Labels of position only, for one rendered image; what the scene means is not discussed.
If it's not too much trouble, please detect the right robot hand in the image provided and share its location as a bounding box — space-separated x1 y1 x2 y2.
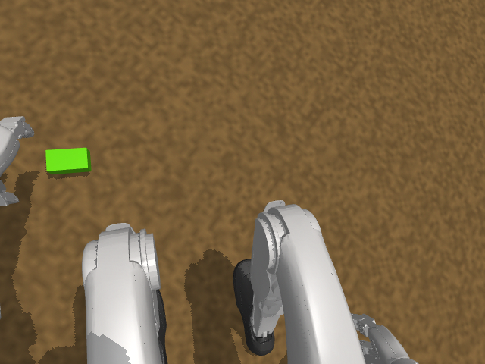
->
351 313 410 364

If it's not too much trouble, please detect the small box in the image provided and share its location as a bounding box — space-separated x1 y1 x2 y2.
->
45 148 92 174

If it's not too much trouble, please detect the left robot hand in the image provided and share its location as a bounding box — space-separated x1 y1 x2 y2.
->
0 116 34 206

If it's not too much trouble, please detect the right robot foot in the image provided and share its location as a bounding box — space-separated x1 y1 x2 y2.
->
233 259 274 356

